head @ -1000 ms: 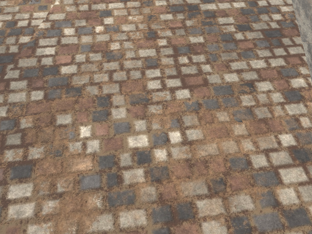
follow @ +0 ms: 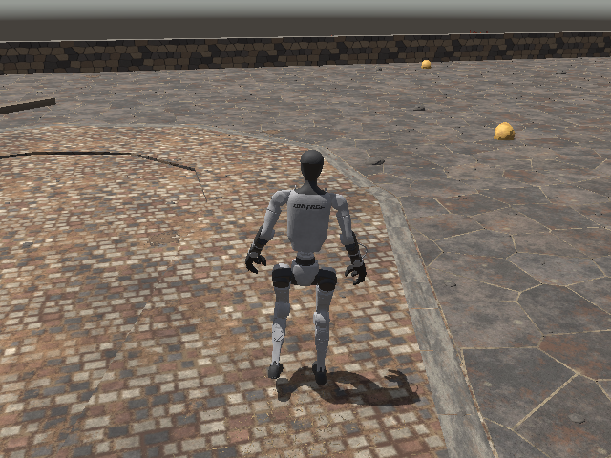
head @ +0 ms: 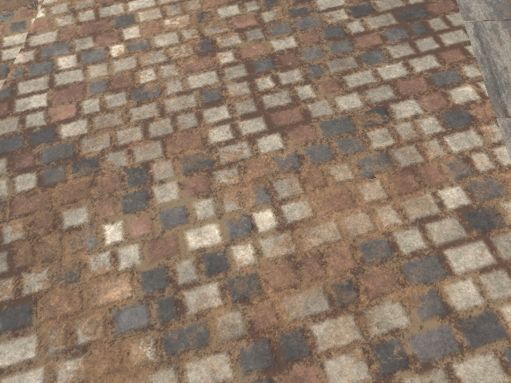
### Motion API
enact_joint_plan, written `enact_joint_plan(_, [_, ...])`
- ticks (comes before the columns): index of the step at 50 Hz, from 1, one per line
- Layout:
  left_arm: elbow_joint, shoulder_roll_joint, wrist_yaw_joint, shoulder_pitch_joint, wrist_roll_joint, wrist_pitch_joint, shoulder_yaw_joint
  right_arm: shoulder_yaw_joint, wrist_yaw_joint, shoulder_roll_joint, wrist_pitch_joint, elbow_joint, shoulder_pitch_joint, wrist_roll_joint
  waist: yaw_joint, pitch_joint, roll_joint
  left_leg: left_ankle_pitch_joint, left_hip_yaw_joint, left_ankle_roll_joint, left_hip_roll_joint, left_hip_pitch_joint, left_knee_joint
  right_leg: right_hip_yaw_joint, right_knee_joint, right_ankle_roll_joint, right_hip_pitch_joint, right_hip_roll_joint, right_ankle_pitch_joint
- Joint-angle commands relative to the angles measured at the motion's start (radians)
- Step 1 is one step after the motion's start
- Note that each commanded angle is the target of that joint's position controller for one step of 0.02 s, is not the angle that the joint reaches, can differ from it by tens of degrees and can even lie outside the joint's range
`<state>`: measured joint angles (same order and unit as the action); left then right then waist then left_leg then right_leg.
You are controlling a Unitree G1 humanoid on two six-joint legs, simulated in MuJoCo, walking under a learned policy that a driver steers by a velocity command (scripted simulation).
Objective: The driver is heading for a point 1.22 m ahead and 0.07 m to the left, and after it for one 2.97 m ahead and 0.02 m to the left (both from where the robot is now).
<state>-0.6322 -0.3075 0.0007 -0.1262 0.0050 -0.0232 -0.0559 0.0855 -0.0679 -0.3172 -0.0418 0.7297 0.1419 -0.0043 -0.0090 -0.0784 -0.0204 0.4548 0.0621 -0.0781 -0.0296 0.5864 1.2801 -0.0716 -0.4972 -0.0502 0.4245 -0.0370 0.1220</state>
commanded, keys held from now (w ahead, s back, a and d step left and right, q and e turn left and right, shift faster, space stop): w+e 0.24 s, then w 0.18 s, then w+q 0.58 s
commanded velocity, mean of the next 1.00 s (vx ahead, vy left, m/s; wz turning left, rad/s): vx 0.35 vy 0.00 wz -0.05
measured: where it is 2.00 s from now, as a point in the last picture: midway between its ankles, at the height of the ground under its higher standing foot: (263, 231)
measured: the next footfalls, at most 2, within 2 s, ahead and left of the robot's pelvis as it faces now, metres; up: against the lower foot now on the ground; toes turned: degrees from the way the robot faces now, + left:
left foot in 0.28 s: +0.03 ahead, +0.14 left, +0.00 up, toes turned -13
right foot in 0.68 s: +0.19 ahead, -0.20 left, +0.00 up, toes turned -9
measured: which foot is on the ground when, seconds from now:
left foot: up 0.00-0.26, down 0.28-0.70, up 0.72-1.00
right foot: down 0.00-0.26, up 0.28-0.66, down 0.68-1.00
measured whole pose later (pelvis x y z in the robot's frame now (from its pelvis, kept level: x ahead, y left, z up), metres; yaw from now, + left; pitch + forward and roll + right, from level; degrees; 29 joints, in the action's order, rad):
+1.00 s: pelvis +0.24 -0.09 +0.00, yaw +0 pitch +1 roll -2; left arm -0.81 -0.27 0.00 -0.36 0.01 0.09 -0.08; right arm 0.07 0.02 -0.30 0.03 0.69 0.17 0.02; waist -0.06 -0.02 -0.05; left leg 0.05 0.05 0.00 0.10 0.72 0.90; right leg 0.17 -0.24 -0.01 -0.02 -0.02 0.28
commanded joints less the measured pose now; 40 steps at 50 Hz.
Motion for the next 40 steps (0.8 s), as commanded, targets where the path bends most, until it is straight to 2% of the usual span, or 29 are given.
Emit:
enact_joint_plan(1, [0.062, -0.146, 0.026, -0.002, -0.005, 0.006, -0.037, 0.019, -0.009, -0.067, 0.003, -0.038, 0.105, 0.003, 0.025, 0.243, 0.129, -0.092, 0.041, -0.002, -0.010, -0.011, -0.004, -0.258, 0.144, -0.152, -0.203, 0.218, -0.227])
enact_joint_plan(3, [0.071, -0.141, 0.035, 0.017, -0.016, 0.005, -0.037, 0.018, 0.000, -0.066, 0.011, -0.052, 0.089, 0.008, 0.027, 0.235, 0.169, -0.146, 0.029, -0.002, 0.006, -0.016, -0.193, -0.298, 0.200, -0.130, -0.200, 0.179, 0.207])
enact_joint_plan(4, [0.075, -0.149, 0.040, 0.021, -0.015, 0.004, -0.040, 0.018, 0.006, -0.069, 0.017, -0.061, 0.076, 0.007, 0.024, 0.227, 0.205, -0.139, 0.016, -0.005, 0.003, -0.039, -0.277, -0.333, 0.226, -0.127, -0.192, 0.174, 0.330])
enact_joint_plan(7, [0.076, -0.175, 0.043, 0.004, -0.009, 0.001, -0.054, 0.016, 0.029, -0.066, 0.042, -0.070, 0.077, 0.007, 0.020, 0.213, 0.246, -0.051, -0.009, 0.009, -0.014, -0.171, -0.459, -0.396, 0.261, -0.131, -0.144, 0.172, 0.480])
enact_joint_plan(10, [0.071, -0.174, 0.036, -0.018, -0.020, -0.004, -0.060, 0.019, 0.046, -0.066, 0.065, -0.053, 0.133, 0.016, 0.034, 0.166, 0.246, 0.007, -0.035, 0.055, -0.033, -0.307, -0.617, -0.433, 0.274, -0.124, -0.062, 0.156, 0.564])
enact_joint_plan(11, [0.075, -0.167, 0.035, -0.006, -0.027, -0.009, -0.059, 0.021, 0.051, -0.065, 0.072, -0.036, 0.180, 0.019, 0.061, 0.142, 0.240, -0.035, -0.038, 0.083, -0.028, -0.373, -0.717, -0.441, 0.279, -0.110, -0.019, 0.138, 0.582])
enact_joint_plan(12, [0.088, -0.150, 0.036, 0.030, -0.035, -0.014, -0.056, 0.024, 0.054, -0.066, 0.079, 0.002, 0.263, 0.015, 0.107, 0.109, 0.224, -0.135, -0.057, 0.117, -0.014, -0.479, -0.888, -0.412, 0.257, -0.068, 0.051, 0.090, 0.586])
enact_joint_plan(13, [0.095, -0.106, 0.037, 0.039, -0.040, -0.014, -0.048, 0.031, 0.053, -0.088, 0.085, 0.041, 0.338, 0.005, 0.123, 0.103, 0.115, -0.138, -0.003, 0.143, 0.077, -0.597, -0.979, -0.310, 0.075, -0.008, 0.158, 0.021, 0.564])
enact_joint_plan(14, [0.074, 0.002, 0.030, -0.048, -0.037, -0.009, -0.021, 0.023, 0.053, -0.095, 0.089, 0.032, 0.335, -0.001, 0.064, 0.157, -0.131, 0.071, 0.247, 0.172, 0.318, -0.670, -0.992, -0.112, -0.318, 0.025, 0.263, -0.086, 0.472])
enact_joint_plan(15, [0.134, -0.080, 0.020, 0.011, -0.037, 0.015, -0.042, 0.046, 0.065, -0.201, 0.101, -0.011, 0.244, -0.037, 0.036, 0.019, -0.227, 0.350, 0.572, 0.306, 0.439, -0.471, -1.118, -0.113, -0.421, 0.019, 0.452, -0.065, 0.366])
enact_joint_plan(16, [0.122, -0.123, 0.016, 0.021, -0.043, 0.033, -0.052, 0.048, 0.053, -0.188, 0.116, -0.032, 0.159, -0.033, 0.009, -0.057, -0.213, 0.432, 0.588, 0.327, 0.441, -0.405, -1.172, -0.155, -0.519, 0.016, 0.476, -0.019, 0.272])
enact_joint_plan(17, [0.088, -0.132, 0.010, -0.022, -0.034, 0.040, -0.055, 0.031, 0.041, -0.129, 0.124, -0.033, 0.116, -0.013, -0.011, -0.069, -0.181, 0.333, 0.481, 0.283, 0.383, -0.420, -1.174, -0.153, -0.564, 0.027, 0.468, -0.013, 0.185])
enact_joint_plan(18, [0.056, -0.120, 0.006, -0.048, -0.019, 0.041, -0.055, 0.021, 0.037, -0.105, 0.127, -0.034, 0.126, -0.003, -0.009, -0.041, -0.145, 0.239, 0.377, 0.246, 0.329, -0.452, -1.162, -0.123, -0.599, 0.042, 0.447, -0.013, 0.142])
enact_joint_plan(19, [0.051, -0.107, 0.002, -0.042, -0.008, 0.046, -0.052, 0.019, 0.035, -0.104, 0.130, -0.023, 0.157, 0.003, 0.007, -0.043, -0.123, 0.165, 0.306, 0.233, 0.303, -0.463, -1.164, -0.102, -0.619, 0.056, 0.448, -0.011, 0.092])
enact_joint_plan(21, [0.055, -0.068, -0.003, -0.004, -0.010, 0.058, -0.042, 0.010, 0.036, -0.084, 0.136, -0.001, 0.232, 0.003, 0.039, -0.033, -0.099, 0.051, 0.210, 0.229, 0.275, -0.490, -1.163, -0.058, -0.632, 0.068, 0.447, 0.005, 0.022])
enact_joint_plan(23, [0.073, -0.039, -0.008, 0.043, -0.012, 0.070, -0.029, 0.001, 0.042, -0.069, 0.130, 0.019, 0.286, 0.009, 0.058, -0.030, -0.109, -0.042, 0.174, 0.245, 0.262, -0.515, -1.167, 0.019, -0.542, 0.083, 0.441, 0.060, -0.026])
enact_joint_plan(26, [0.108, 0.006, -0.025, 0.158, -0.022, 0.095, -0.007, 0.000, 0.043, -0.092, 0.112, 0.029, 0.322, 0.013, 0.113, -0.044, -0.139, -0.177, 0.112, 0.246, 0.235, -0.455, -1.159, 0.083, -0.284, 0.103, 0.281, 0.063, -0.046])
enact_joint_plan(27, [0.111, 0.008, -0.034, 0.173, -0.027, 0.103, -0.006, 0.004, 0.043, -0.114, 0.108, 0.030, 0.327, 0.014, 0.118, -0.045, -0.146, -0.200, 0.101, 0.246, 0.232, -0.431, -1.152, 0.099, -0.211, 0.107, 0.209, 0.047, -0.030])
enact_joint_plan(29, [0.110, -0.016, -0.045, 0.174, -0.035, 0.114, -0.014, 0.012, 0.047, -0.150, 0.103, 0.037, 0.348, 0.024, 0.120, -0.043, -0.161, -0.199, 0.121, 0.255, 0.249, -0.423, -1.129, 0.113, -0.119, 0.106, 0.108, 0.023, 0.021])
enact_joint_plan(31, [0.103, -0.049, -0.047, 0.126, -0.046, 0.121, -0.027, 0.015, 0.050, -0.160, 0.097, 0.042, 0.341, 0.035, 0.082, -0.034, -0.181, -0.186, 0.174, 0.246, 0.278, -0.442, -1.088, 0.088, -0.030, 0.085, 0.013, 0.021, 0.058])
enact_joint_plan(32, [0.086, -0.065, -0.043, 0.064, -0.049, 0.124, -0.036, 0.014, 0.050, -0.159, 0.093, 0.041, 0.319, 0.038, 0.035, -0.013, -0.180, -0.248, 0.177, 0.232, 0.281, -0.435, -1.041, 0.090, 0.023, 0.064, -0.077, 0.016, 0.048])
enact_joint_plan(33, [0.055, -0.100, -0.033, -0.042, -0.048, 0.125, -0.055, 0.008, 0.050, -0.139, 0.093, 0.038, 0.308, 0.035, -0.023, 0.048, -0.158, -0.401, 0.149, 0.207, 0.251, -0.406, -0.929, 0.092, 0.062, 0.036, -0.240, 0.008, 0.035])
enact_joint_plan(34, [0.028, -0.148, -0.020, -0.192, -0.039, 0.126, -0.075, -0.008, 0.054, -0.087, 0.099, 0.025, 0.292, 0.023, -0.100, 0.173, -0.100, -0.409, 0.084, 0.163, 0.185, -0.302, -0.690, 0.007, 0.052, -0.002, -0.486, 0.104, 0.029])
enact_joint_plan(35, [0.009, -0.263, -0.008, -0.344, -0.002, 0.116, -0.098, -0.042, 0.055, 0.035, 0.115, -0.027, 0.330, 0.005, -0.122, 0.371, 0.201, -0.099, -0.019, 0.087, 0.058, 0.044, -0.286, -0.347, 0.037, -0.114, -0.867, 0.391, 0.057])
enact_joint_plan(36, [-0.012, -0.227, -0.016, -0.385, 0.014, 0.115, -0.087, -0.034, 0.048, 0.008, 0.135, -0.030, 0.354, 0.044, -0.118, 0.428, 0.330, 0.117, 0.076, 0.079, 0.023, 0.157, -0.075, -0.647, 0.197, -0.199, -0.801, 0.479, 0.246])
enact_joint_plan(37, [-0.019, -0.151, -0.019, -0.320, 0.006, 0.117, -0.062, -0.007, 0.049, -0.077, 0.134, -0.032, 0.287, 0.069, -0.101, 0.273, 0.239, 0.048, 0.098, 0.089, 0.081, 0.218, 0.014, -0.516, 0.221, -0.175, -0.679, 0.448, 0.305])
enact_joint_plan(38, [-0.019, -0.098, -0.018, -0.253, -0.003, 0.115, -0.046, -0.004, 0.052, -0.083, 0.126, -0.038, 0.226, 0.063, -0.079, 0.178, 0.196, -0.036, 0.064, 0.098, 0.120, 0.220, 0.007, -0.369, 0.234, -0.143, -0.566, 0.399, 0.279])
enact_joint_plan(39, [-0.022, -0.060, -0.019, -0.189, -0.005, 0.114, -0.033, -0.003, 0.054, -0.068, 0.116, -0.033, 0.203, 0.049, -0.052, 0.114, 0.161, -0.111, 0.058, 0.097, 0.143, 0.194, -0.032, -0.266, 0.265, -0.123, -0.466, 0.346, 0.211])
enact_joint_plan(40, [-0.027, -0.038, -0.019, -0.147, 0.001, 0.118, -0.028, 0.000, 0.058, -0.054, 0.104, -0.032, 0.194, 0.040, -0.026, 0.070, 0.177, -0.164, 0.055, 0.095, 0.162, 0.156, -0.069, -0.173, 0.297, -0.109, -0.389, 0.306, 0.131])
